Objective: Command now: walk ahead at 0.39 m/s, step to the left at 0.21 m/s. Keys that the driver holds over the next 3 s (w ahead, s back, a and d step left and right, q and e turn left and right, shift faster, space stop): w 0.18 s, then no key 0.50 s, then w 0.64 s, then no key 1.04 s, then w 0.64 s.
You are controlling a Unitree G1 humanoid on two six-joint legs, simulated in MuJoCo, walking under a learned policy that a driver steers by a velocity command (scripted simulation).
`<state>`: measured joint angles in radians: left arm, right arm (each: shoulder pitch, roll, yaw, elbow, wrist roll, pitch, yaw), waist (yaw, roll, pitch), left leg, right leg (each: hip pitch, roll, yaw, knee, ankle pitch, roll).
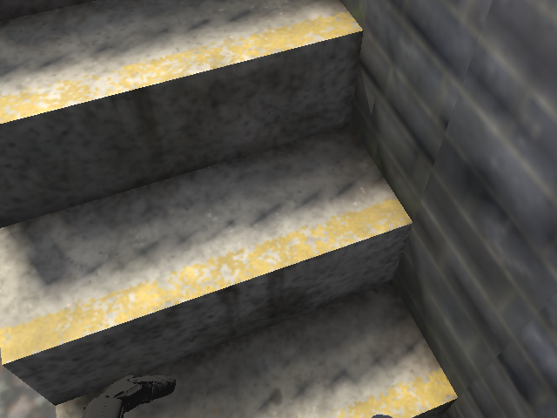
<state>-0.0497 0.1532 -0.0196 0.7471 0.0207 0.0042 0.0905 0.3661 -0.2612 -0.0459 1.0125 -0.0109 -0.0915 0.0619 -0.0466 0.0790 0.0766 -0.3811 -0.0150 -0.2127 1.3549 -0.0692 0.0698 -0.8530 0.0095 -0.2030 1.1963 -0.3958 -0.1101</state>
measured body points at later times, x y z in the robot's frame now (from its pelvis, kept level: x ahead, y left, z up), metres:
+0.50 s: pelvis +0.17 +0.06 +0.14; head +0.19 +0.05 +0.59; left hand +0.06 +0.25 +0.00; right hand +0.42 -0.03 +0.06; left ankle +0.26 +0.18 -0.42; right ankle +0.13 -0.08 -0.61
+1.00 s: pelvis +0.27 +0.08 +0.32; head +0.28 +0.05 +0.77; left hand +0.35 +0.32 +0.20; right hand +0.29 -0.19 +0.17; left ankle +0.26 +0.18 -0.41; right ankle +0.33 -0.02 -0.31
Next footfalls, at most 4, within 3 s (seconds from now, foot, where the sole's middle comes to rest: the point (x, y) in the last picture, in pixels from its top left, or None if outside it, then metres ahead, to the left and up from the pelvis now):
0.46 left None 0.29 0.18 -0.45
1.06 right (311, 392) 0.37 -0.03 -0.45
1.54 left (111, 244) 0.56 0.28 -0.24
2.16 right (305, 381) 0.39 -0.02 -0.45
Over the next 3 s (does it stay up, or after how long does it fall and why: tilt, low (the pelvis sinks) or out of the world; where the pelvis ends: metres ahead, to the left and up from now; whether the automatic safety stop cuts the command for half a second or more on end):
stays up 0.41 0.20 0.47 its command is cut before an obstacle after 0.8 s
